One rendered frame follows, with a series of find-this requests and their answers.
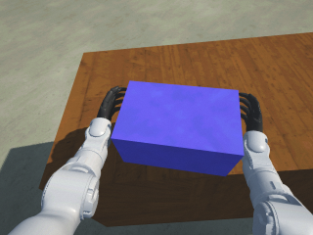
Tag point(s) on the left robot hand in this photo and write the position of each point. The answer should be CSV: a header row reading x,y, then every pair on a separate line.
x,y
108,106

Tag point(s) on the carton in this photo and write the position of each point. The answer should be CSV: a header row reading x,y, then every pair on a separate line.
x,y
183,127

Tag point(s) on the right robot hand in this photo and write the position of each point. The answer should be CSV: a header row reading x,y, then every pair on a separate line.
x,y
253,117

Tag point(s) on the pedestal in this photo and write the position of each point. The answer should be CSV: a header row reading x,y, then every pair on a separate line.
x,y
277,70

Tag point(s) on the robot right upper arm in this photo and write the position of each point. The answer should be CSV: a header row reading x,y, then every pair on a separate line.
x,y
274,218

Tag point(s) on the robot left upper arm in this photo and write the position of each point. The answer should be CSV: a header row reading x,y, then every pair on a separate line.
x,y
70,197

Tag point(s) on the robot left forearm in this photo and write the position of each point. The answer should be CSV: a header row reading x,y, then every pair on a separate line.
x,y
92,154

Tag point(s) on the robot right forearm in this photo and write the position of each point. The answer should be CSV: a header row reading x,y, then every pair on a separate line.
x,y
262,179

